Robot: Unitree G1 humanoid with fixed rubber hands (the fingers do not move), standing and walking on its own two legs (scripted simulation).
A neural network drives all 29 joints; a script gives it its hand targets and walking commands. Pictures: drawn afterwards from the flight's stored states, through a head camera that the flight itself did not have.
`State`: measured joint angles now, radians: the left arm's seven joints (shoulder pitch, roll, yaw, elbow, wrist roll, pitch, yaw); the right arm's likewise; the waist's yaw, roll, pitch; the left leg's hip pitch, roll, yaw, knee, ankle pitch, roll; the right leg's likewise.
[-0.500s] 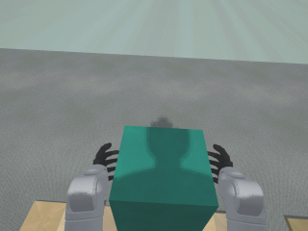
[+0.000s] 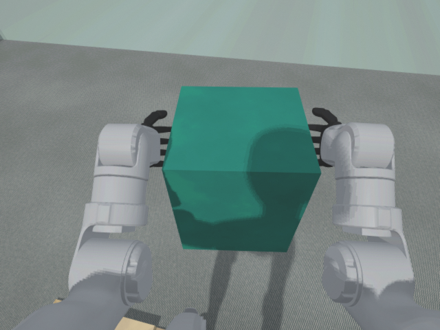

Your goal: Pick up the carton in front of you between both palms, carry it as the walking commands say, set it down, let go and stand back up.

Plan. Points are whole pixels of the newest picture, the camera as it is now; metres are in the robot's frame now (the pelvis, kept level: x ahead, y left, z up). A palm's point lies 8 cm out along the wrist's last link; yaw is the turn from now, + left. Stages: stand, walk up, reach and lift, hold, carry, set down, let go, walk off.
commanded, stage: carry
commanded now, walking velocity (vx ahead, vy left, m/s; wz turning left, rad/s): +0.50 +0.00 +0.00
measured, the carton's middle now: (236, 173) +0.40 +0.02 +0.08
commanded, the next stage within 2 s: none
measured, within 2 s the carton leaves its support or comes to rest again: neither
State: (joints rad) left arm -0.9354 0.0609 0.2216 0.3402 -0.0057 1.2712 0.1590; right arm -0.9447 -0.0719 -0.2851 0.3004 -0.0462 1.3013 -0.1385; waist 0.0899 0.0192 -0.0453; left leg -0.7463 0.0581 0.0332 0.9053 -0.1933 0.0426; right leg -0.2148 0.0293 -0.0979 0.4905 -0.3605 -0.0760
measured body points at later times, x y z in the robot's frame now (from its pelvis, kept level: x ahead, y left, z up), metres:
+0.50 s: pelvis +0.37 +0.03 +0.00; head +0.45 +0.04 +0.44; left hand +0.72 +0.16 +0.06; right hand +0.70 -0.15 +0.06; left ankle +0.25 +0.09 -0.74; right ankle +0.51 -0.08 -0.71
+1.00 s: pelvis +0.69 +0.05 -0.02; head +0.69 +0.05 +0.43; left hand +1.04 +0.22 +0.11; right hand +1.06 -0.09 +0.10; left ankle +0.82 +0.16 -0.74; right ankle +0.56 -0.05 -0.75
